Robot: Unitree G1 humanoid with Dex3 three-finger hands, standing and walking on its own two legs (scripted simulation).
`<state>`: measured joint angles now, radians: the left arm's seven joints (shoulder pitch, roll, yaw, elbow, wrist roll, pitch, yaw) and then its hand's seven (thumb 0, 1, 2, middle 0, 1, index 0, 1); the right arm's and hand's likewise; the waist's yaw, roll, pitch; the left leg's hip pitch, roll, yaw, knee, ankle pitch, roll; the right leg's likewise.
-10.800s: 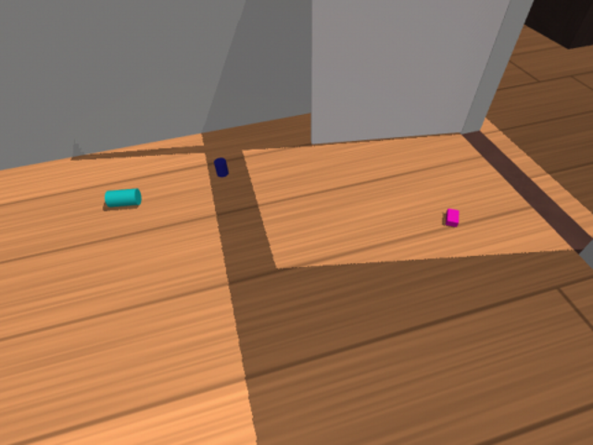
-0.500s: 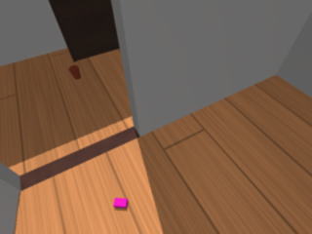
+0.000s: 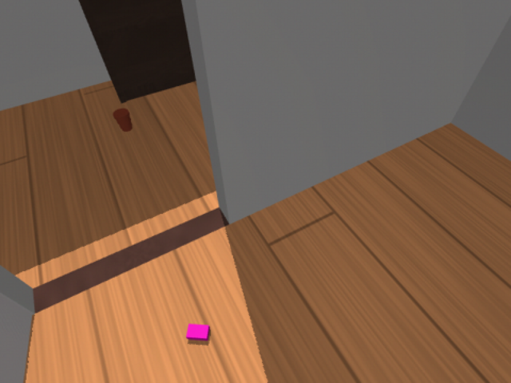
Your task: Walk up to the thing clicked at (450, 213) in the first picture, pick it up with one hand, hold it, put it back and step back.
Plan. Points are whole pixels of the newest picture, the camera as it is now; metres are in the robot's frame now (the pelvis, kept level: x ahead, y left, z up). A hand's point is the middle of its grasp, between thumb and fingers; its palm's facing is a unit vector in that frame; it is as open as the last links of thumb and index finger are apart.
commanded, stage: stand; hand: left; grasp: from above
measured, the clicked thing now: (198, 332) +0.43 +0.24 -0.77
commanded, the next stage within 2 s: rise first in 0.80 s
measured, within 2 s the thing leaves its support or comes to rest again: neither
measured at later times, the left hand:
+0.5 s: hand out of the picture +0.07 +0.25 -0.16, palm faces -0.04 -0.94 -0.34, open 7.3 cm
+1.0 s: hand out of the picture +0.09 +0.25 -0.16, palm faces +0.02 -0.94 -0.33, open 7.4 cm
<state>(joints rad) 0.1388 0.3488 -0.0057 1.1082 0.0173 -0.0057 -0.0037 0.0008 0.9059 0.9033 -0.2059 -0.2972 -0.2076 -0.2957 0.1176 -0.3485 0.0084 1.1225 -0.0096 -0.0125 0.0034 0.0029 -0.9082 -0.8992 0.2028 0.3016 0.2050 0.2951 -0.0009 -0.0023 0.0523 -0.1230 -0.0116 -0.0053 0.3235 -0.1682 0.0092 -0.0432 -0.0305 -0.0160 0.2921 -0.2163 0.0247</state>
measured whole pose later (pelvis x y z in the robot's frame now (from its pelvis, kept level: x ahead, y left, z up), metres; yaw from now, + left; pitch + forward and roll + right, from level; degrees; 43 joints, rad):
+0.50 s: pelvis +0.00 +0.00 +0.00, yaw +0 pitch -2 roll +0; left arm 0.14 0.35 -0.01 1.11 0.02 -0.01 0.00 0.00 0.91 0.90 -0.21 -0.30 -0.21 -0.30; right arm 0.12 -0.35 0.01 1.12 -0.01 -0.01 0.00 0.00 -0.91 -0.90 0.20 0.30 0.20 0.30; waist 0.00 0.00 0.05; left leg -0.12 -0.01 0.00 0.32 -0.17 0.01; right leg -0.05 -0.03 -0.01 0.30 -0.22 0.03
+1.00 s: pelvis -0.01 +0.00 -0.01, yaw +0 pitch +1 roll +0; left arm 0.09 0.33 0.03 1.06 -0.01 -0.03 0.01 0.00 0.86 0.88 -0.24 -0.33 -0.24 -0.33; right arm 0.17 -0.33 0.02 0.96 0.04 -0.04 -0.03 0.00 -0.90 -0.90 0.20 0.30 0.20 0.30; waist 0.00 0.00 0.05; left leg -0.25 -0.01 -0.01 0.43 -0.20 0.01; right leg -0.17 -0.03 -0.02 0.41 -0.26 0.02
